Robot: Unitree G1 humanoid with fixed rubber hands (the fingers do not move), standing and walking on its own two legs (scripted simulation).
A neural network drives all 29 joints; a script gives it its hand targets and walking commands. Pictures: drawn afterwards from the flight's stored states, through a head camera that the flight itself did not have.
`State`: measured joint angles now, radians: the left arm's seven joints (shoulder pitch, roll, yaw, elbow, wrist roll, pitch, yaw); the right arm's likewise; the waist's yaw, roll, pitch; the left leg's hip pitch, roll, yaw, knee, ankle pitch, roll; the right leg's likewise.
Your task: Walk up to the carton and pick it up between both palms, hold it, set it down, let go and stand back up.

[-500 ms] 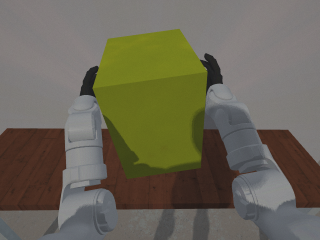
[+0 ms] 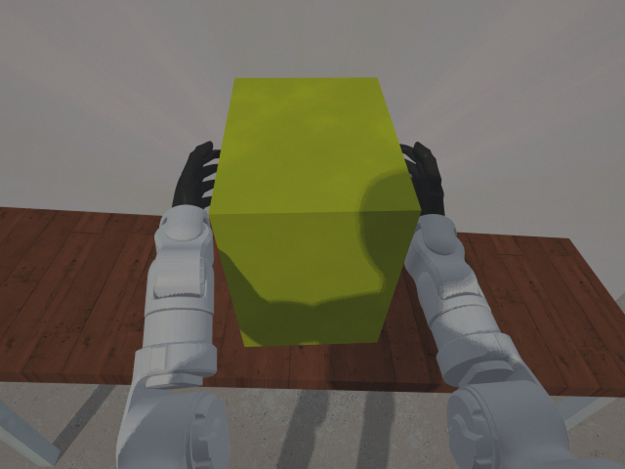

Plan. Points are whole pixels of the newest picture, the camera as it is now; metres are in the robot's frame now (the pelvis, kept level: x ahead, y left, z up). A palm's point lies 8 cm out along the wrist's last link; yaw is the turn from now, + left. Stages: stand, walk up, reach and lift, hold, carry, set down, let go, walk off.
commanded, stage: set down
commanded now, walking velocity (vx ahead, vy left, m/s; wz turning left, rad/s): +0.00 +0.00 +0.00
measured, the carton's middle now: (309, 215) +0.43 -0.02 +0.12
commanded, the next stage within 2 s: none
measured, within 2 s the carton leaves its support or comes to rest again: neither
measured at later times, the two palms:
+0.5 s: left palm (198, 209) +0.41 +0.13 +0.15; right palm (420, 214) +0.37 -0.16 +0.17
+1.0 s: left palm (209, 216) +0.42 +0.12 +0.13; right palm (420, 226) +0.38 -0.16 +0.14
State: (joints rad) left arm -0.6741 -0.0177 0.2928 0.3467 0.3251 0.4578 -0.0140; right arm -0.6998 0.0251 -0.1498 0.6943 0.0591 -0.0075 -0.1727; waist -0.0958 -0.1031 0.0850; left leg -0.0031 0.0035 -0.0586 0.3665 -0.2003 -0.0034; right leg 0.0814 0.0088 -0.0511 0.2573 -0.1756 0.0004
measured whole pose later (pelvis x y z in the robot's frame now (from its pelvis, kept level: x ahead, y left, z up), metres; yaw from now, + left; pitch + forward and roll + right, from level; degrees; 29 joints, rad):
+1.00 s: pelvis +0.01 +0.01 +0.00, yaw -2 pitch -5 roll -1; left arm -0.79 0.00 0.38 0.79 0.34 0.23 -0.02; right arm -0.74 0.10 -0.43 0.86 -0.19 -0.10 -0.12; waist -0.07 -0.07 0.03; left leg -0.05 0.00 0.00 0.31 -0.18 0.01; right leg 0.00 -0.01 -0.03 0.24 -0.16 0.01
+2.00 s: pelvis +0.03 +0.01 +0.00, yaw -3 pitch +4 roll -1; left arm -0.83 0.04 0.40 1.03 0.32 0.04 -0.03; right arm -0.70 0.18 -0.60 0.87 -0.37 -0.19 -0.11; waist -0.09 -0.06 -0.04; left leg -0.20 0.01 0.03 0.34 -0.20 0.01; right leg -0.14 -0.01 -0.05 0.25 -0.18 0.02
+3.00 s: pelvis +0.02 +0.01 +0.00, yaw -4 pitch +5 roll -1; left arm -0.88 -0.03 0.58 1.00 0.46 -0.06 -0.08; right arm -0.70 0.24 -0.75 0.77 -0.50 -0.22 -0.07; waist -0.06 -0.08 0.01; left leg -0.24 0.02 0.08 0.33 -0.18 0.02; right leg -0.20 -0.01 -0.04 0.27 -0.15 0.02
